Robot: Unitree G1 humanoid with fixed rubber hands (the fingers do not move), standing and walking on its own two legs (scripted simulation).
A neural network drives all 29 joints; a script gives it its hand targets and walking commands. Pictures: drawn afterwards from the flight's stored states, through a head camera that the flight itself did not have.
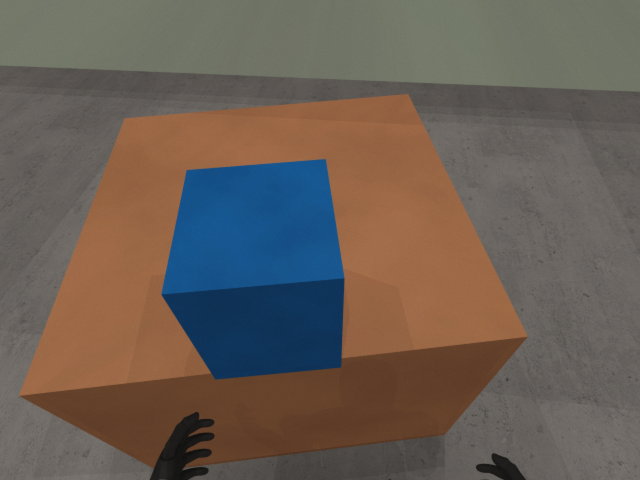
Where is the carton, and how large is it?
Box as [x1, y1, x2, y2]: [161, 159, 343, 379]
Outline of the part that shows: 325,159 194,169 186,171 161,294 215,379 340,367 343,272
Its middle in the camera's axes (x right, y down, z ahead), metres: -0.08 +0.05 +0.59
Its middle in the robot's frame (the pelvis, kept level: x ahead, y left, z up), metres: +0.41 +0.08 -0.01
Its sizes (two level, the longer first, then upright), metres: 0.210 0.200 0.250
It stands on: a pedestal, 0.63 m high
